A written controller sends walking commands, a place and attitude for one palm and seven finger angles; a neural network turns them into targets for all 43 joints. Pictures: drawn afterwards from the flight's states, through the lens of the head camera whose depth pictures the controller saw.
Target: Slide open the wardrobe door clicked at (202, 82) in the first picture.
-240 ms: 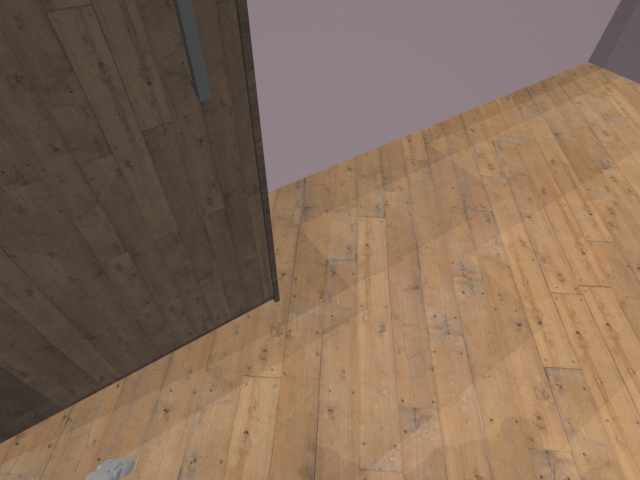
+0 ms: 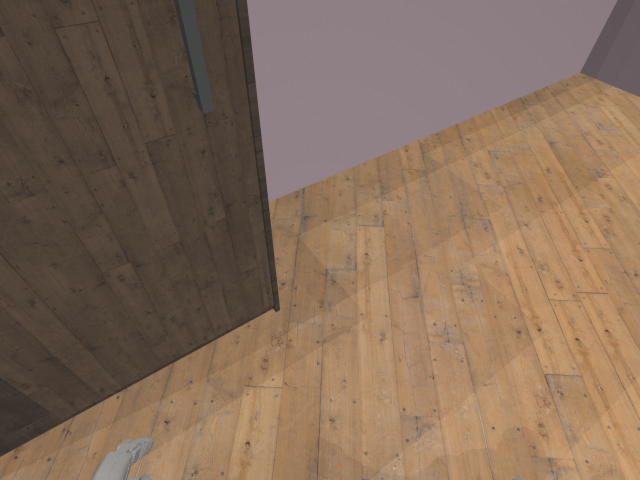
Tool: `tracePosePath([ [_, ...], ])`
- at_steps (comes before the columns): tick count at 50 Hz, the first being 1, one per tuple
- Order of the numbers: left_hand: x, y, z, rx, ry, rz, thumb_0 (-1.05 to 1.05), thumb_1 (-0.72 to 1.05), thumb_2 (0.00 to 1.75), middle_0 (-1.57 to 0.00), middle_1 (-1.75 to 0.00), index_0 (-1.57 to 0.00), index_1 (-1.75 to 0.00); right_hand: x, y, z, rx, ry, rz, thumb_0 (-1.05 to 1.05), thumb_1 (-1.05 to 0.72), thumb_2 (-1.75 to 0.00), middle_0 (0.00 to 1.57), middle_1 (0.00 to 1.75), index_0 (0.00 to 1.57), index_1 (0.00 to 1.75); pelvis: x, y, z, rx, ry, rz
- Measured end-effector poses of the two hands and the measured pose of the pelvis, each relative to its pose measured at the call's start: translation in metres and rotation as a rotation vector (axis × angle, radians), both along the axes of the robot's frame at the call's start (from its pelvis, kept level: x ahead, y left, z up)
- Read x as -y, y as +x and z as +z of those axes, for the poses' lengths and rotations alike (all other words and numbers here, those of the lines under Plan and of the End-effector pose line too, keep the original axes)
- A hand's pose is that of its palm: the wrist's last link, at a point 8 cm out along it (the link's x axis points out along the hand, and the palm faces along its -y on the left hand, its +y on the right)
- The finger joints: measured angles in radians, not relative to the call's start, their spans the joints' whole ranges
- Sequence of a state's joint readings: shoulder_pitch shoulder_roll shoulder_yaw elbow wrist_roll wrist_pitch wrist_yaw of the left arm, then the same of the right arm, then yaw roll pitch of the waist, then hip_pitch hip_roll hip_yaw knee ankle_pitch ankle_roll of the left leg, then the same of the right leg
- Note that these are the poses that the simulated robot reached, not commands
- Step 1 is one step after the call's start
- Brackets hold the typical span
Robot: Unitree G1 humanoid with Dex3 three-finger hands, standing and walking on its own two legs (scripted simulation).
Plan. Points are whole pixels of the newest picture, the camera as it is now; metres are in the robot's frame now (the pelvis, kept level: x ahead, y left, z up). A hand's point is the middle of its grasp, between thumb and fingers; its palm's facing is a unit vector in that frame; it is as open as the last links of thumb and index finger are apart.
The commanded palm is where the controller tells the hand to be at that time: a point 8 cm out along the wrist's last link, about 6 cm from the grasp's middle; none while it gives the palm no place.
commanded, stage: stand and wait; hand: right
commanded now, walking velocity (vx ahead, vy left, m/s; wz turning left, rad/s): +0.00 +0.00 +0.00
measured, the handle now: (185, 27) +0.72 +0.27 +0.24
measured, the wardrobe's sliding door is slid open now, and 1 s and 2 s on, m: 0.00 0.00 0.00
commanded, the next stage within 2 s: look at it before walking up in 0.70 s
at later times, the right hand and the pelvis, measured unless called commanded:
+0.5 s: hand out of the picture +0.06 -0.24 -0.15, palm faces -0.02 +0.94 -0.35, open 7.4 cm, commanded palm none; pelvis -0.01 +0.02 +0.00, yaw +0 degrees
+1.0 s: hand out of the picture +0.07 -0.22 -0.15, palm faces -0.04 +0.94 -0.34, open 7.4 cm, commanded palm none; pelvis -0.02 +0.02 +0.01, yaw +1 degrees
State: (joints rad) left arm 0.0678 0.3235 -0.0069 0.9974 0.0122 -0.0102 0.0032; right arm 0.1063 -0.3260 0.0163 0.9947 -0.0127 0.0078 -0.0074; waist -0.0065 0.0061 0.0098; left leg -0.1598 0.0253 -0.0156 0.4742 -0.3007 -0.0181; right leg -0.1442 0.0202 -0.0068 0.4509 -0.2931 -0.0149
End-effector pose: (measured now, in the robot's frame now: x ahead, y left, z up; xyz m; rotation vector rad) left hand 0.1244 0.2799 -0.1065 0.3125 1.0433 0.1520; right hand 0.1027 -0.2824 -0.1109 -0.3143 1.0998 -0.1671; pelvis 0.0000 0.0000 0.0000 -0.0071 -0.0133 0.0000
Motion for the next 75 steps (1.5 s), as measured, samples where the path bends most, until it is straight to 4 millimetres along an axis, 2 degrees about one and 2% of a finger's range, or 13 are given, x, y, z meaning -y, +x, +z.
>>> tracePosePath([
  [6,-0.007,-0.010,-0.001,-0.029,0.004,0.014,0.01,0.91,0.90,-0.20,-0.30,-0.20,-0.30,-0.005,-0.013,-0.003,-0.032,0.004,-0.014,0.01,-0.91,-0.89,0.21,0.30,0.20,0.30,-0.005,-0.001,0.001,0.004,0.001,0.001],
  [17,-0.024,-0.049,-0.007,-0.129,0.021,0.050,0.01,0.91,0.90,-0.20,-0.30,-0.20,-0.30,-0.002,-0.041,-0.003,-0.103,-0.015,-0.040,0.01,-0.91,-0.89,0.21,0.30,0.20,0.30,-0.012,-0.007,0.004,0.010,0.001,0.002],
  [28,-0.029,-0.070,-0.011,-0.165,0.012,0.067,0.01,0.91,0.90,-0.20,-0.30,-0.20,-0.30,-0.005,-0.047,0.000,-0.107,-0.022,-0.034,0.01,-0.91,-0.89,0.21,0.30,0.20,0.30,-0.016,-0.014,0.005,0.013,0.001,0.006],
  [51,-0.029,-0.074,-0.011,-0.163,0.002,0.069,0.01,0.91,0.90,-0.20,-0.30,-0.20,-0.30,-0.013,-0.043,0.000,-0.100,-0.011,-0.021,0.01,-0.91,-0.89,0.21,0.30,0.20,0.30,-0.019,-0.018,0.006,0.006,0.000,0.011],
  [75,-0.031,-0.061,-0.009,-0.145,0.009,0.071,0.01,0.91,0.90,-0.20,-0.30,-0.20,-0.30,-0.012,-0.040,0.000,-0.107,-0.016,-0.026,0.01,-0.91,-0.89,0.21,0.30,0.20,0.30,-0.020,-0.012,0.007,0.007,0.001,0.023],
])
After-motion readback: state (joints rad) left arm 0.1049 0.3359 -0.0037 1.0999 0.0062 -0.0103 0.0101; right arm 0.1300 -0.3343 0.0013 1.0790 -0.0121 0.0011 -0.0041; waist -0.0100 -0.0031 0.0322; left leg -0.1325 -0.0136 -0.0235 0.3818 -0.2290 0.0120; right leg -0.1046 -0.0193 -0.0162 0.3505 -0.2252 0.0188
